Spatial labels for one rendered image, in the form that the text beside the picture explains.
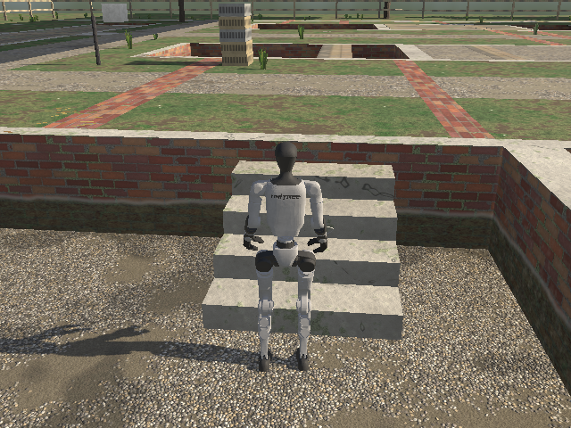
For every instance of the right robot forearm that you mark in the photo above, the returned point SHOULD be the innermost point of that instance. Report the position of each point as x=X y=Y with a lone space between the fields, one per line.
x=322 y=232

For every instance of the robot left upper arm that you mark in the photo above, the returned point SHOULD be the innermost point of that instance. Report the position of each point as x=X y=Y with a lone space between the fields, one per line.
x=258 y=189

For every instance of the left robot shin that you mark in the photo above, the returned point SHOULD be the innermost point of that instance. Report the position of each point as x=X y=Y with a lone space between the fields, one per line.
x=264 y=327

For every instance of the robot left hand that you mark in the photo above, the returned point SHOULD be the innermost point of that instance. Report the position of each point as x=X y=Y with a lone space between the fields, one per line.
x=252 y=247

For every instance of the robot right upper arm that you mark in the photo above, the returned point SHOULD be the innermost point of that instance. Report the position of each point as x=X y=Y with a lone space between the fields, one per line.
x=316 y=203

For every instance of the left robot forearm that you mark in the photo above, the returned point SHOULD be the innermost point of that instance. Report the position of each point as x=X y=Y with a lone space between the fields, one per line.
x=248 y=232

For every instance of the robot head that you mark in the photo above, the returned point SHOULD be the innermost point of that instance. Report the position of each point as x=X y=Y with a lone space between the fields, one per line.
x=286 y=154

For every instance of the robot right hand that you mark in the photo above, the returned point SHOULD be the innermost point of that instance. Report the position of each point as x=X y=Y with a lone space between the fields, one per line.
x=322 y=247

